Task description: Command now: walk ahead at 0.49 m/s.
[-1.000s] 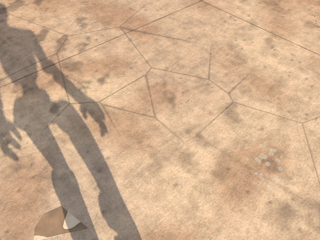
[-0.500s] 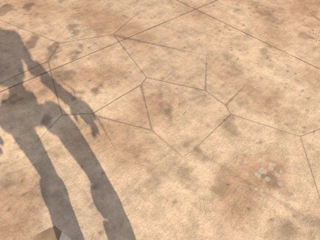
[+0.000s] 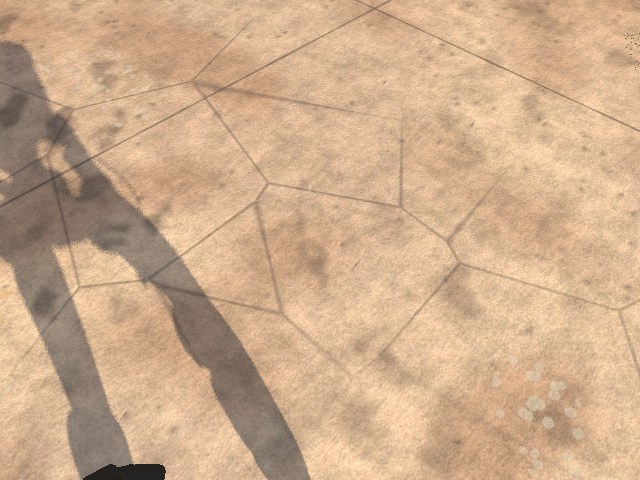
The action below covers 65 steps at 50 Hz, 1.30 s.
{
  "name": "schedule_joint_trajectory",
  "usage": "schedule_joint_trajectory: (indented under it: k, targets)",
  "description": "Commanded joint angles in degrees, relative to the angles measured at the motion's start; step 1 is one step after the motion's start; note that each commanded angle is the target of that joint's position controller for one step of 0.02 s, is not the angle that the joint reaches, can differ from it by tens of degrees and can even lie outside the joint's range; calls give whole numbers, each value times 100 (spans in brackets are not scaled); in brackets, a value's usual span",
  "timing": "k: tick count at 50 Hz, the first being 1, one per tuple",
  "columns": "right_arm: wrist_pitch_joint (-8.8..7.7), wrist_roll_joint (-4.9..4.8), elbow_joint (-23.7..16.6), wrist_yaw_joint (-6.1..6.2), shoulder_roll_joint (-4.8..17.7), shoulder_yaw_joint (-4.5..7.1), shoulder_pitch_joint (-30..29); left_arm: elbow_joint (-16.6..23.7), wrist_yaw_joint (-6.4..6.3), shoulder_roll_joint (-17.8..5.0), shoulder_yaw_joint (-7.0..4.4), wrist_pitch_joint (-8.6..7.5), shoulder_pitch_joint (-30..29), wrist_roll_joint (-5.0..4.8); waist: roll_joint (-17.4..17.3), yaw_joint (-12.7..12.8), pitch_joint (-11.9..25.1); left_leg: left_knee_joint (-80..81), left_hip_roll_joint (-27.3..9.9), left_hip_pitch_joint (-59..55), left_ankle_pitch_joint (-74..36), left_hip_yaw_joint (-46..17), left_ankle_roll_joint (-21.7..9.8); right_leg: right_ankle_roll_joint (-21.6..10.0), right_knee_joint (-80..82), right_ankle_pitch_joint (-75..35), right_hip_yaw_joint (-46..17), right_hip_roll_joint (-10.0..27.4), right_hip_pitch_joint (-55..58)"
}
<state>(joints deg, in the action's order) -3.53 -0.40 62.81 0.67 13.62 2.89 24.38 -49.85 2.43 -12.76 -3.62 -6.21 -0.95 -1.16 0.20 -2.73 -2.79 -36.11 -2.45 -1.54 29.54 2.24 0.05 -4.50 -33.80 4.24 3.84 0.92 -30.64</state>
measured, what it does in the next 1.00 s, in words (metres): walks ahead: left foot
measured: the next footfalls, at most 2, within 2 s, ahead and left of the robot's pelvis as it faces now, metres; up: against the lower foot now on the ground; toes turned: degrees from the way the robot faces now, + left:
left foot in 0.56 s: +0.49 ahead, +0.14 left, +0.00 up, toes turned +3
right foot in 1.12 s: +0.76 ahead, -0.14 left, +0.00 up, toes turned -19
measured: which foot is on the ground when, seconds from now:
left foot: up 0.00-0.54, down 0.56-1.00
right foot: down 0.00-0.56, up 0.58-1.00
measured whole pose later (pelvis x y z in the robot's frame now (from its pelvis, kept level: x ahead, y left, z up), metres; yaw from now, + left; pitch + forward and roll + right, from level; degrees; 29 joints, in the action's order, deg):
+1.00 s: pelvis +0.55 +0.04 +0.02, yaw -11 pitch +1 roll +2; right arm -5.4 0.5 57.5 1.3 13.0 3.7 18.2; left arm -50.4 1.7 -13.3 -4.4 -2.5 5.8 -1.2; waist 1.8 -3.2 -0.3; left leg -12.0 1.6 -3.8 17.1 14.8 -1.3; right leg -3.0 -41.0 -2.9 -0.8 6.2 -39.7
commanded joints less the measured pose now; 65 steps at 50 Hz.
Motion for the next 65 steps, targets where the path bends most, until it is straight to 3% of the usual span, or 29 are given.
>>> schedule_joint_trajectory:
  k: [1, 2, 3, 4, 6, 8, 13, 17, 22, 25, 27, 28, 29, 30, 31, 33, 35, 39, 45, 51, 54, 56, 57, 58, 59, 60, 61, 62, 65]
  targets:
    - [-348, -188, -451, -84, 321, -34, 173, -449, -13, -1207, -309, -8, 2519, 82, 1109, 958, 2316, -4406, 388, 4080, 207, -1076, -301, -1374, 1799, 2078, -4721, 2078, 5273]
    - [-426, -294, -662, -86, 613, 45, -402, -370, -25, -950, -229, -38, 1968, 41, 906, 846, 1451, -4508, 82, 4504, -240, -872, -403, -1098, 1805, 1600, -3734, 1925, 4525]
    - [-448, -248, -731, -32, 675, 57, -689, -235, -21, -776, -151, -64, 1422, 57, 301, 640, 1049, -4225, -262, 4233, -840, -741, -434, -961, 1912, 812, -2944, 1745, 3572]
    - [-405, -144, -731, 18, 657, 118, -801, -213, 1, -623, -110, -91, 1118, 123, 130, 436, 762, -3857, -476, 3900, -1192, -691, -436, -870, 2047, 282, -2382, 1531, 2767]
    - [-227, -115, -677, 28, 429, 136, -504, -308, 23, -425, -45, -112, 1075, 189, 341, 144, 640, -3460, -682, 3370, -1445, -727, -463, -846, 2354, 107, -1817, 1266, 2108]
    - [-118, -104, -734, 43, 354, 144, -602, -411, -39, -559, -58, -116, 1271, 156, 351, 79, 388, -3041, -752, 3478, -1559, -647, -388, -921, 2612, 17, -1490, 1189, 1829]
    - [-100, 4, -1107, 23, 419, 187, -1684, -522, -242, -801, -93, -48, 1812, 134, 230, 299, 35, -1478, -740, 4402, -2932, -559, -108, -855, 2846, -209, -1125, 1138, 2192]
    - [-154, -31, -1300, -61, 297, 126, -2445, -604, -288, -846, -93, -14, 2181, 72, 272, 545, -103, -266, -479, 4201, -3671, -288, -93, -687, 2856, -263, -745, 1000, 2440]
    - [-222, -93, -1582, -231, 303, 56, -3121, -807, -306, -912, -147, 105, 2588, 34, 305, 721, -310, 461, -325, 4347, -3233, -228, -223, -662, 2457, -510, -696, 1325, 3342]
    - [-278, -113, -1600, -306, 523, 118, -2834, -794, -335, -1044, -210, 179, 2418, 16, 480, 427, -89, 698, -114, 3661, -2614, -100, -448, -510, 1935, -1659, -685, 1476, 3637]
    - [-289, -84, -1176, -271, 929, 344, -1414, -720, -332, -986, -180, 231, 2164, 20, 485, -305, 765, 796, 276, 1650, -2610, 209, -715, -274, 327, -3266, -338, 1079, 3300]
    - [-289, 3, -940, -208, 1365, 480, -313, -592, -316, -770, -76, 228, 2225, 94, -50, -640, 1609, 627, -692, -267, -2638, -887, -1081, -69, -1461, -1911, -157, 736, 2002]
    - [-265, 39, -807, -219, 1751, 551, 121, -575, -245, 74, 157, 102, 2971, 79, -1589, -241, 2412, 1266, -2108, -2261, -1595, -3684, -1977, 305, -3571, 2124, -273, -396, -367]
    - [-273, 21, -841, -212, 1201, 388, 105, -635, -230, -459, 42, -34, 2620, -88, -1211, -465, 2456, 1808, -2089, -2169, -1032, -4275, -1827, 186, -4365, 2842, -1229, -286, -991]
    - [-301, -2, -923, -187, 932, 309, -408, -447, -237, -833, -65, -94, 2074, -227, -980, -403, 1599, 1876, -1945, -1442, -1235, -3321, -1514, 79, -4513, 2436, -1182, 10, -1404]
    - [-350, 65, -1057, -194, 540, 184, -1250, -359, -331, -822, -127, -33, 1639, -124, -335, -24, 780, 2251, -1570, 229, -1981, -2008, -1212, 67, -3913, 1481, -984, 553, -933]
    - [-381, 149, -980, -207, 348, 133, -1394, -443, -331, -569, -158, 159, 1945, -108, -553, 274, 557, 2602, -1307, 955, -2197, -1296, -1070, 41, -3563, 1129, -1055, 752, -351]
    - [-406, 160, -843, -88, 635, 215, -1188, -289, -333, -428, -184, 338, 1637, -78, -343, 338, 164, 2925, -1262, 1128, -2873, -449, -1082, 143, -2972, 430, -1144, 773, -865]
    - [-333, 132, -829, 70, 749, 225, -928, 82, -166, -325, -143, 289, 681, -1, -255, 103, -87, 3022, -1102, 740, -3331, 532, -844, 221, -1240, -984, -694, 613, -1057]
    - [-103, 23, -726, 111, 930, 303, -392, 654, 65, -222, -44, 297, -217, -19, -222, -144, -359, 2440, -1474, -525, -4397, 947, -793, 24, -388, -270, -108, 434, -1401]
    - [-19, -42, -759, 128, 1137, 351, -499, 734, 123, -457, -158, 310, 193, -19, -586, 288, 78, 1422, -1535, -617, -7039, 1071, -709, -287, -288, 626, 314, -102, -183]
    - [11, -69, -784, 115, 1174, 324, -701, 324, 43, -1016, -459, 317, 1791, -33, -546, 1180, 911, -590, -1231, 90, -7019, 1220, -457, -650, 392, 115, 235, -449, 2158]
    - [-52, 70, -916, 89, 904, 232, -611, 89, -97, -1586, -616, 352, 2632, 1, 392, 1308, 1549, -2523, -882, 1770, -4188, 1225, -248, -998, 228, -243, -1412, 688, 4029]
    - [-251, -24, -995, -37, 215, 22, -7, 139, -91, -1805, -578, 310, 2458, 21, 1399, 649, 2276, -4455, 345, 3750, 299, 338, 9, -2110, 1227, 420, -4657, 2084, 5410]
    - [-455, -265, -1085, -112, 752, 152, -725, 165, -72, -1312, -422, 280, 2509, 68, 568, 995, 2242, -4745, 112, 4254, 205, -660, -131, -1803, 1646, 415, -4492, 2026, 5259]
    - [-514, -388, -1255, -126, 816, 178, -1229, 197, -77, -1069, -355, 231, 2145, 80, 519, 933, 1506, -4569, -140, 4530, -190, -587, -259, -1533, 1612, 33, -3444, 1811, 4577]
    - [-493, -313, -1193, -75, 741, 175, -1279, 272, -57, -861, -282, 178, 1632, 63, 2, 643, 991, -4039, -464, 4302, -641, -562, -279, -1292, 1675, -560, -2619, 1593, 3622]
    - [-411, -194, -1092, -32, 793, 241, -1263, 314, -60, -584, -208, 132, 1295, 102, -35, 461, 753, -3644, -637, 3987, -888, -581, -269, -1136, 1801, -807, -2056, 1381, 2975]
    - [-106, -158, -938, -21, 554, 243, -835, 201, -86, -594, -201, -1, 1235, 157, 178, 140, 528, -3154, -816, 3465, -1321, -644, -193, -1018, 2295, -905, -1383, 1223, 2149]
